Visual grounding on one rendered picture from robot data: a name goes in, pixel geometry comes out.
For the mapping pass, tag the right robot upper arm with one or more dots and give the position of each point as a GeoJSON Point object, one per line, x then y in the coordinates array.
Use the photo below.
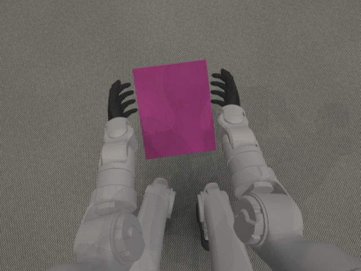
{"type": "Point", "coordinates": [273, 227]}

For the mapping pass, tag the right robot shin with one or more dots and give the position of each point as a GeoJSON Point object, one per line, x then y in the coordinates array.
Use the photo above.
{"type": "Point", "coordinates": [210, 186]}

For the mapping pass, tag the right robot thigh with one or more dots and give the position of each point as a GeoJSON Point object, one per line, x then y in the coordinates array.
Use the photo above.
{"type": "Point", "coordinates": [227, 251]}

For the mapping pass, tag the right robot hand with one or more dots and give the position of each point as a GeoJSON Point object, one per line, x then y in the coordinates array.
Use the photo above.
{"type": "Point", "coordinates": [230, 94]}

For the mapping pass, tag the left robot hand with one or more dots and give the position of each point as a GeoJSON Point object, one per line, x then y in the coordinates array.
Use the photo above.
{"type": "Point", "coordinates": [115, 108]}

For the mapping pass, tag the left robot upper arm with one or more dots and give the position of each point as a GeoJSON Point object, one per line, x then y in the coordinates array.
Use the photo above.
{"type": "Point", "coordinates": [108, 243]}

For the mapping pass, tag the carton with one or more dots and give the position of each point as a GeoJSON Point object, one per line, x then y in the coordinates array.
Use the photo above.
{"type": "Point", "coordinates": [175, 109]}

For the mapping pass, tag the left robot forearm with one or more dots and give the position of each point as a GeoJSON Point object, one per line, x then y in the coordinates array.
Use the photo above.
{"type": "Point", "coordinates": [115, 183]}

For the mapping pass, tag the right robot forearm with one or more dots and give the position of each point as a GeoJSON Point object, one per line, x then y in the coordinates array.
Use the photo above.
{"type": "Point", "coordinates": [244, 158]}

